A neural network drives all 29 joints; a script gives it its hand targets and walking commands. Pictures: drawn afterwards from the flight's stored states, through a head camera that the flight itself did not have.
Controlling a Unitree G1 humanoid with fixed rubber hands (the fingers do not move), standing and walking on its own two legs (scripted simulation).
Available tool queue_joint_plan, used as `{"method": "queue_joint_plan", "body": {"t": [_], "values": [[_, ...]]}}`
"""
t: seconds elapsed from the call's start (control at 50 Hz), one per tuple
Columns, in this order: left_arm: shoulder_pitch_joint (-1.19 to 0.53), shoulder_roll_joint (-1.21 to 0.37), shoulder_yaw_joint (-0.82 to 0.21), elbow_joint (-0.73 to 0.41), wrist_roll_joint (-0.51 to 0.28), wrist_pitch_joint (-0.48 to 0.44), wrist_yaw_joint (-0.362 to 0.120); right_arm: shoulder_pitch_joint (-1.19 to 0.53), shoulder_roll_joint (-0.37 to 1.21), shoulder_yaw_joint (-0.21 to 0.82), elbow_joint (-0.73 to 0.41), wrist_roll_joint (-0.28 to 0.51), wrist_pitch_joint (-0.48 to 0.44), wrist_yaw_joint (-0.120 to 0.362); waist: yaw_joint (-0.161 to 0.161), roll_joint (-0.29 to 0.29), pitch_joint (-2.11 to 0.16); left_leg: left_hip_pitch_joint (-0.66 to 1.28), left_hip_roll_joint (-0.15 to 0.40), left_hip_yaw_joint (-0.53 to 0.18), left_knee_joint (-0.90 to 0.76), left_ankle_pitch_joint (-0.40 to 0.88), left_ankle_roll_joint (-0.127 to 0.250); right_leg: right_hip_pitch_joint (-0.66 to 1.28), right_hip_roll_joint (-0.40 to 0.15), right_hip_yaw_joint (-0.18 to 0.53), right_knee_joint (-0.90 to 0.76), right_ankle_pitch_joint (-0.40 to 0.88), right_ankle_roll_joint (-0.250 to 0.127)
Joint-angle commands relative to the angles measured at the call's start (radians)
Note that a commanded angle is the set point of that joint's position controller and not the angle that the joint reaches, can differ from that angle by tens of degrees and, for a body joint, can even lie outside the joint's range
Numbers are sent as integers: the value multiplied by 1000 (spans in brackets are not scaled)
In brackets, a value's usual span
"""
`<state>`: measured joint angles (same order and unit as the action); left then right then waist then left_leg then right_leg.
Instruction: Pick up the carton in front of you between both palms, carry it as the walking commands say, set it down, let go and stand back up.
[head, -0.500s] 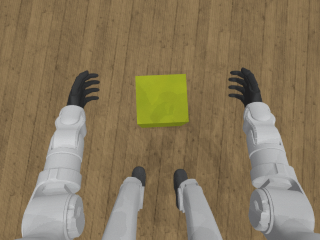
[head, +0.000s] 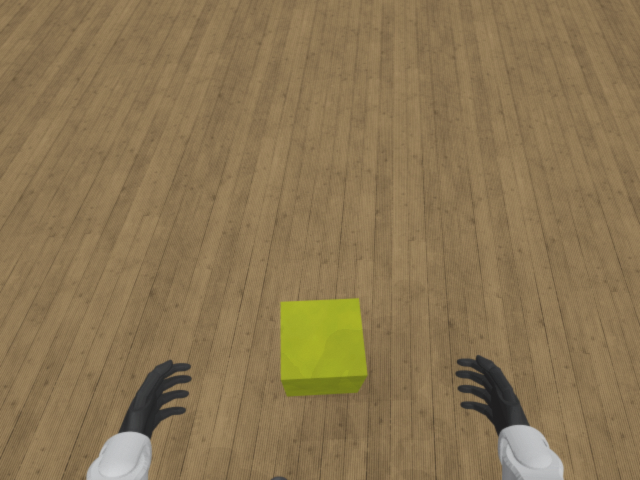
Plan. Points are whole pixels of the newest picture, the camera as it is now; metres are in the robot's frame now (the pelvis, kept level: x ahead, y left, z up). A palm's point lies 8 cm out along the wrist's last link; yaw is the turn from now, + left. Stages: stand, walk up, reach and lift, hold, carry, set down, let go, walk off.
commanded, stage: let go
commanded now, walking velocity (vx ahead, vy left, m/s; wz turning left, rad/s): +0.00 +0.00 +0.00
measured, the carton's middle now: (321, 349) +0.44 +0.00 -0.64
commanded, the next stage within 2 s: stand in 0.56 s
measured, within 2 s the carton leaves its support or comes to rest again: neither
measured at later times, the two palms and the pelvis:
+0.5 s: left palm (130, 454) +0.17 +0.23 -0.06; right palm (529, 460) +0.16 -0.23 -0.06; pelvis +0.00 +0.00 +0.01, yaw +0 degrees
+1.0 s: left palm (83, 470) +0.15 +0.29 -0.08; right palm (570, 477) +0.15 -0.29 -0.07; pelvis +0.02 +0.00 +0.01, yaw +0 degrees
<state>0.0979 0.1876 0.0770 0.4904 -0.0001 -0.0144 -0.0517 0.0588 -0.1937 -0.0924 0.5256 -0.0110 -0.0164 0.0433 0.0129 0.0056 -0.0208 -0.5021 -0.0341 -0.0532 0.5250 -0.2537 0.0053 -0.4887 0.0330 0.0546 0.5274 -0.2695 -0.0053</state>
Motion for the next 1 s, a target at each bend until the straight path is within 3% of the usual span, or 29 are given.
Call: {"method": "queue_joint_plan", "body": {"t": [0.0,0.18,0.26,0.48,0.5,0.54,0.56,0.62,0.76,0.98], "values": [[54,95,7,-121,-8,-11,-4,58,-92,-8,-124,6,-12,2,-5,-11,-231,317,-2,23,-87,305,-28,255,4,-27,-100,290,23],[82,117,-11,-153,1,81,-21,112,-101,23,-178,6,81,26,-14,-10,42,380,-1,40,-166,109,-19,334,-5,-39,-179,118,20],[77,116,-5,-154,11,124,-24,103,-105,22,-188,1,125,33,-10,-4,99,389,0,42,-160,79,-17,346,-5,-40,-175,82,17],[77,114,-1,-168,24,149,-21,115,-103,17,-204,-9,152,28,-12,-9,75,452,-6,37,-137,189,-15,393,4,-34,-152,208,22],[51,139,-2,-227,40,204,6,176,-110,8,-140,7,121,7,-19,20,18,451,-30,39,-105,187,-30,428,1,-30,-122,272,14],[73,124,-19,-214,27,221,25,146,-114,27,-167,15,109,-4,-12,-7,30,420,-28,35,-97,186,-27,409,0,-29,-112,284,16],[59,245,16,-56,23,145,65,88,-220,2,-35,-30,81,-43,12,-61,68,296,55,3,-74,150,-31,269,-58,1,-114,146,34],[64,229,5,-11,41,69,73,108,-219,9,6,-40,51,-60,-8,-27,38,289,65,-27,-85,50,-20,255,-71,49,-133,-9,16],[57,251,1,95,38,27,67,89,-248,18,91,-30,21,-60,-10,-1,-41,321,90,-48,-69,222,-7,312,-82,49,-94,205,9],[60,291,-9,203,35,9,78,94,-296,20,179,-27,8,-71,-14,5,-36,362,108,-66,-83,325,4,344,-97,55,-99,289,2]]}}
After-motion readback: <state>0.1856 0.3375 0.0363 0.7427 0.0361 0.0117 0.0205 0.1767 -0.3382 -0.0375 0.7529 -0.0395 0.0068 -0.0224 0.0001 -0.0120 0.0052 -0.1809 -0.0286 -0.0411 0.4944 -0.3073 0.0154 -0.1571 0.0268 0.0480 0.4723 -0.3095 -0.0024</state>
